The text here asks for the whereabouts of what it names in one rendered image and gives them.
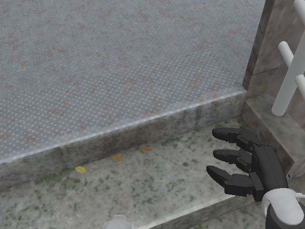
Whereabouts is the robot left thigh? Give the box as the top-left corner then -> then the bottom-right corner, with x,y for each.
103,219 -> 138,229

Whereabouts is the robot right hand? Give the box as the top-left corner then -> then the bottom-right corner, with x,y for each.
206,126 -> 290,202

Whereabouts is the robot left shin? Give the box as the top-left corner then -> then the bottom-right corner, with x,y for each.
102,215 -> 127,229

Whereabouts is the robot right forearm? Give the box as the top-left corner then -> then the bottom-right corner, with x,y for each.
261,188 -> 305,229

